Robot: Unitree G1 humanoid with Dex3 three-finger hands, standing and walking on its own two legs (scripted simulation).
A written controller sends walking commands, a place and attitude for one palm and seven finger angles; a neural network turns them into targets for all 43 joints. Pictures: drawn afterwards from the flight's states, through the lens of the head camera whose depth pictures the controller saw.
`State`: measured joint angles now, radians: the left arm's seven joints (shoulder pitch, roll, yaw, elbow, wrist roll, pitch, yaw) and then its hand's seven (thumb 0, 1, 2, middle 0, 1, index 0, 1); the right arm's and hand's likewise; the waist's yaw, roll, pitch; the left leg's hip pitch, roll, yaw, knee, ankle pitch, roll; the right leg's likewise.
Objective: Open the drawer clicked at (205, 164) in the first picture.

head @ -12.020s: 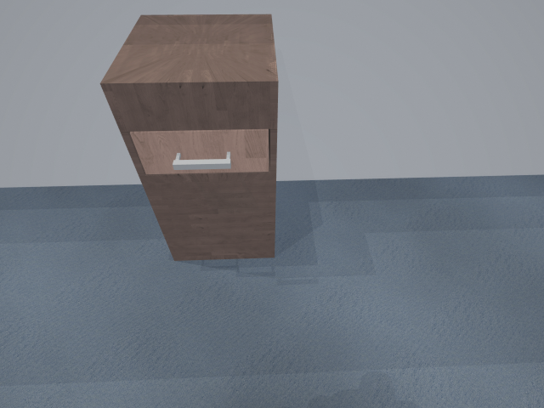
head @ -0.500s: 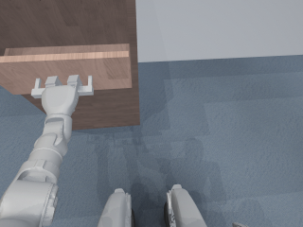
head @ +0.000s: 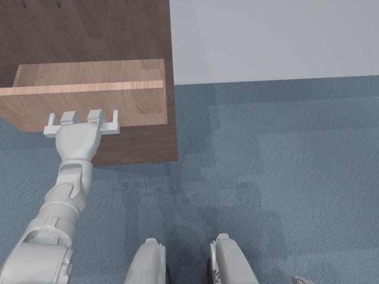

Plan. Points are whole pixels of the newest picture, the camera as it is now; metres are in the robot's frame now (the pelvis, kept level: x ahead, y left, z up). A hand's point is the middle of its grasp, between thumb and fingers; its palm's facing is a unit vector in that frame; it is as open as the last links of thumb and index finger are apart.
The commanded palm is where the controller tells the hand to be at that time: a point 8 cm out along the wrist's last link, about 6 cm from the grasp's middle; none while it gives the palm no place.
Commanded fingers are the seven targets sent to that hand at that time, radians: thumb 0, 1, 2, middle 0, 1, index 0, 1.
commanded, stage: pull the drawer open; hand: left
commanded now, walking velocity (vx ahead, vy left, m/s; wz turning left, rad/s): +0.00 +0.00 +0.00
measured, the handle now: (83, 122) +0.48 +0.25 -0.05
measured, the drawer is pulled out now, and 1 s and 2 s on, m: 0.08 0.12 0.16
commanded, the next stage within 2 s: none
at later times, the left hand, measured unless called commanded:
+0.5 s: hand (89, 157) +0.40 +0.23 -0.07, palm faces -0.03 -0.04 -1.00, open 5.7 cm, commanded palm +0.36 +0.23 -0.02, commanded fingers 0.00 0.90 0.90 -0.40 -1.35 -0.40 -1.35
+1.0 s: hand (88, 166) +0.37 +0.23 -0.07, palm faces -0.04 -0.04 -1.00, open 5.7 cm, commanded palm +0.33 +0.22 -0.02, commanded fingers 0.00 0.90 0.90 -0.40 -1.35 -0.40 -1.35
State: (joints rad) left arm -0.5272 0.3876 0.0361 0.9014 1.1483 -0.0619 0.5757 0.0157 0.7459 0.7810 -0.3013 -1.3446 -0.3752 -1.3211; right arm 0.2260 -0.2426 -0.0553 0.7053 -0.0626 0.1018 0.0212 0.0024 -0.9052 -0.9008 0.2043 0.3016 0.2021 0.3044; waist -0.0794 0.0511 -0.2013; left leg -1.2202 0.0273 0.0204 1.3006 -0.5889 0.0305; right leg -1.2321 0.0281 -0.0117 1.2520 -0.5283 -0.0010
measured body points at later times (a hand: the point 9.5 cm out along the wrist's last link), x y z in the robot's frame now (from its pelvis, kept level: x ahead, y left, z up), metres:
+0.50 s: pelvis +0.00 +0.00 +0.00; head +0.14 +0.00 +0.43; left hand +0.39 +0.23 -0.01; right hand +0.09 -0.26 -0.14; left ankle +0.00 +0.10 -0.62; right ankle +0.02 -0.12 -0.61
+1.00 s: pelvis +0.01 +0.00 +0.01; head +0.14 +0.00 +0.44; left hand +0.37 +0.23 -0.01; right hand +0.11 -0.26 -0.13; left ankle +0.00 +0.10 -0.62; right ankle +0.02 -0.12 -0.61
